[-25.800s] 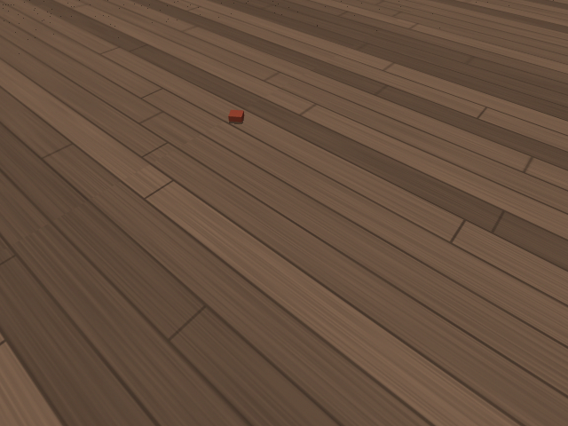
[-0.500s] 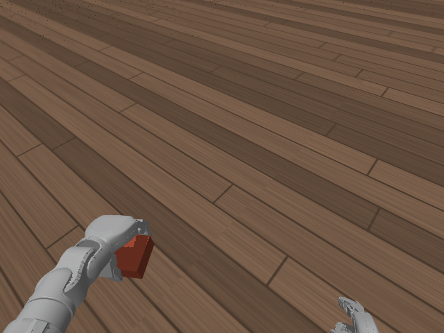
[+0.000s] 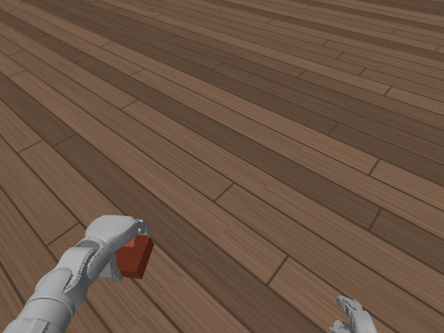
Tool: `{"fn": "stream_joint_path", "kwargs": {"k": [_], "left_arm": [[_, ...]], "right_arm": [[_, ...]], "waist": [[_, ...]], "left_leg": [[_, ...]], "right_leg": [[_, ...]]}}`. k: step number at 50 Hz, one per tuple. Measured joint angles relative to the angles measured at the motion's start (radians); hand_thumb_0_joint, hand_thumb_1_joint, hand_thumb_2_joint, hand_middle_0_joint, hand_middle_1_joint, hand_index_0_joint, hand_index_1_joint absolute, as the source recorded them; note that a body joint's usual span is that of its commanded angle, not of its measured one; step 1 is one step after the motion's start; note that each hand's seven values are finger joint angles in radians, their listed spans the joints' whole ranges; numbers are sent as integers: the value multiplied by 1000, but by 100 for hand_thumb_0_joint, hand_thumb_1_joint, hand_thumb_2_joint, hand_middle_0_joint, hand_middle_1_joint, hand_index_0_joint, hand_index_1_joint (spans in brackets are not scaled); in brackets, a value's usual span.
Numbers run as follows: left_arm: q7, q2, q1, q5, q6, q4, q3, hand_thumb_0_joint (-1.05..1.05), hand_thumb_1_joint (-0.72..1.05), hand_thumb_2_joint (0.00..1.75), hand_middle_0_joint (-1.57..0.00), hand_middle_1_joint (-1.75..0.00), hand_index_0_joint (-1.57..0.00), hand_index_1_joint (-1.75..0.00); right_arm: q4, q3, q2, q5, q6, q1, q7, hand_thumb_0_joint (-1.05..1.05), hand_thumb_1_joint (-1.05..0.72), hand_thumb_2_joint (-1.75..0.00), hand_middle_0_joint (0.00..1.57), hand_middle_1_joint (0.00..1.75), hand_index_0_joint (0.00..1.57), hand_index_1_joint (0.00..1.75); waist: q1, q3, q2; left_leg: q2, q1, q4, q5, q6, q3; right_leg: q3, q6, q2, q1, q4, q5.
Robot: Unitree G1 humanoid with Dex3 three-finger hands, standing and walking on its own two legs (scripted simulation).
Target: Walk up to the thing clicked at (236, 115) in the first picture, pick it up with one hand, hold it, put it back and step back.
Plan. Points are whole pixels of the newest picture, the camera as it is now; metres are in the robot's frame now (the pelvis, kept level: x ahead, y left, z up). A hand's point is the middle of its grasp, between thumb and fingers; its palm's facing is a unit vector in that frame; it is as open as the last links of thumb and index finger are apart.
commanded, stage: crouch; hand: left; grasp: from above
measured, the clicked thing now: (126, 254) +0.30 +0.22 -0.06
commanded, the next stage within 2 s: none
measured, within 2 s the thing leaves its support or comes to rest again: neither
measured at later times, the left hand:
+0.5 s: hand (126, 263) +0.30 +0.23 -0.11, palm faces -0.45 +0.06 -0.89, open 10.5 cm
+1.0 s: hand (148, 278) +0.35 +0.25 -0.35, palm faces -0.44 +0.10 -0.89, open 10.4 cm
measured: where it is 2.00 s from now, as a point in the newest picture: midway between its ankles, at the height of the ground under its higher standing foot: outside the picture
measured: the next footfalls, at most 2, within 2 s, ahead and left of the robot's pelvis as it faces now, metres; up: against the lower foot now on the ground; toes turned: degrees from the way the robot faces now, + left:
none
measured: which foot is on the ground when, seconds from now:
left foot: down 0.00-1.00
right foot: down 0.00-1.00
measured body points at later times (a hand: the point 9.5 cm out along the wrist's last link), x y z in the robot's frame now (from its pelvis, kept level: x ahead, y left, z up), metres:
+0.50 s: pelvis -0.01 +0.00 -0.03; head +0.04 +0.00 +0.41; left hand +0.31 +0.23 -0.05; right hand +0.13 -0.27 -0.15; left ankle +0.02 +0.12 -0.73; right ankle +0.03 -0.14 -0.73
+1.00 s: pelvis -0.05 +0.01 -0.23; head +0.12 +0.04 +0.19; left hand +0.37 +0.25 -0.30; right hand +0.00 -0.27 -0.35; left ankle +0.02 +0.12 -0.73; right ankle +0.03 -0.14 -0.73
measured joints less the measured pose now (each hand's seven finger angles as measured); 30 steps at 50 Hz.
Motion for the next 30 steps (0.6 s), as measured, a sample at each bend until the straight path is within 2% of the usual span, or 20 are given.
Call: {"fn": "stream_joint_path", "kwargs": {"k": [10,15,19,22,26,30], "left_arm": [[-9,10,4,-6,-3,8,15,-2,-3,54,-64,-50,-68,-48],[24,5,3,12,-38,47,25,-2,-3,54,-62,-53,-66,-52],[98,0,-26,62,-82,118,35,-2,-4,55,-61,-55,-64,-54],[164,-4,-68,117,-97,188,36,-2,-4,56,-60,-56,-64,-55],[259,-12,-138,181,-89,292,40,-2,-4,56,-60,-57,-63,-56],[346,-19,-207,227,-64,390,52,-2,-3,56,-59,-57,-63,-56]], "right_arm": [[-6,-8,-3,1,15,12,5,1,-91,-90,20,30,20,30],[-12,-8,-3,-2,20,13,10,1,-91,-90,20,30,20,30],[-11,-14,-2,-13,20,7,25,1,-91,-90,20,30,20,30],[-11,-24,-5,-23,21,5,45,1,-91,-90,20,30,20,30],[-16,-41,-13,-39,24,14,69,0,-91,-90,20,30,20,30],[-13,-57,-21,-54,16,31,86,0,-91,-90,20,30,20,30]], "waist": [[-8,-2,0],[-15,-8,-9],[-21,-22,-21],[-27,-44,-27],[-41,-75,-31],[-59,-106,-36]], "left_leg": [[1,-1,-1,-4,0,-1],[0,-38,25,-13,-1,-5],[0,-128,100,-39,-3,-13],[3,-237,197,-73,-4,-22],[7,-405,350,-127,-6,-36],[9,-591,514,-183,-4,-46]], "right_leg": [[-1,0,1,0,-3,-3],[-4,-1,-1,-36,26,-16],[-10,-2,-1,-122,98,-42],[-15,-3,1,-225,188,-75],[-23,-2,4,-384,328,-125],[-26,1,6,-564,485,-178]]}}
